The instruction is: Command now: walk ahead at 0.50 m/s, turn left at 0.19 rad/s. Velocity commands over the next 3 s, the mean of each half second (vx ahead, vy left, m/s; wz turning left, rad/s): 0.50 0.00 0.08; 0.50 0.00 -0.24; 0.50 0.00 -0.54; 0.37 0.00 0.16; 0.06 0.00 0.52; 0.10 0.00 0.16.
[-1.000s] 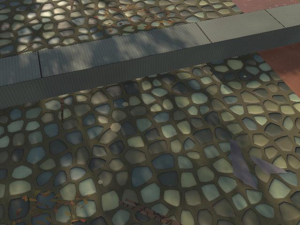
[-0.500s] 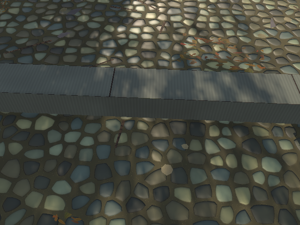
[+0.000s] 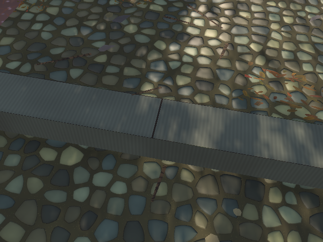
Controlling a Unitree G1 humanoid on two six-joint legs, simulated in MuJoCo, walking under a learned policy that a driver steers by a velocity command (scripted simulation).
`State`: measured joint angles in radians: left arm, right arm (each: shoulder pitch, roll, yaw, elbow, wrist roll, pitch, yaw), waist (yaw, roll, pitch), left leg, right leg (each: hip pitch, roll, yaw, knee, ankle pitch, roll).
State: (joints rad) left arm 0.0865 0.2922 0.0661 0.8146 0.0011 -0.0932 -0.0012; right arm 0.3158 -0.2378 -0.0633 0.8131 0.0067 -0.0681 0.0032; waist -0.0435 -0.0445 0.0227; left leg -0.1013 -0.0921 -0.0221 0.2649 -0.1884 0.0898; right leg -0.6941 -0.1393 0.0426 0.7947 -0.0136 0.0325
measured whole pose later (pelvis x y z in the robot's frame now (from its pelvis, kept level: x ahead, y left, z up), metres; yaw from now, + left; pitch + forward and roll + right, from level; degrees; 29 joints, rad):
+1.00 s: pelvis +0.57 -0.01 +0.00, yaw -9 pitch +1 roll +2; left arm 0.18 0.30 0.06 0.84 -0.02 -0.03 0.01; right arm 0.26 -0.26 -0.06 0.86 -0.02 -0.10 -0.01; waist -0.03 -0.06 0.01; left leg -0.15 -0.02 0.16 0.29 -0.17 0.04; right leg -0.68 -0.11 0.05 1.12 -0.23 0.02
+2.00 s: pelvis +1.11 -0.30 +0.13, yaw -17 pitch +3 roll +0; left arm 0.29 0.29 0.03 0.84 0.02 -0.05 0.04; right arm 0.13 -0.28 -0.04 0.68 -0.01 -0.07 0.05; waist 0.04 0.03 0.00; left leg -0.51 -0.09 0.06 0.49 -0.06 0.12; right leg -0.18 0.07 -0.06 0.93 -0.55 0.01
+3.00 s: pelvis +1.21 -0.40 +0.15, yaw +4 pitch +1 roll +0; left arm 0.25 0.27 0.07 0.72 -0.02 -0.06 -0.01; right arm 0.37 -0.22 -0.05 0.71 0.01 -0.02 -0.02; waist -0.03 -0.01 -0.05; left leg -0.15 0.02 -0.06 0.42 -0.30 0.00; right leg -0.44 -0.01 -0.03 0.84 -0.40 -0.02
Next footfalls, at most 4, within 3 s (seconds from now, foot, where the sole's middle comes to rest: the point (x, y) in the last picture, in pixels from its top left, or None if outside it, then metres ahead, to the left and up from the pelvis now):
0.22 right None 0.33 -0.15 -0.79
0.74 left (133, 210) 0.62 0.09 -0.79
1.36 right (218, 128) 0.93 -0.30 -0.63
1.96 left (208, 76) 1.28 -0.30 -0.63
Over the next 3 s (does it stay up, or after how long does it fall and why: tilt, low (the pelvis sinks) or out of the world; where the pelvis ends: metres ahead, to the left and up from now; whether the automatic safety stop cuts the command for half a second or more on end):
stays up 1.21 -0.40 0.15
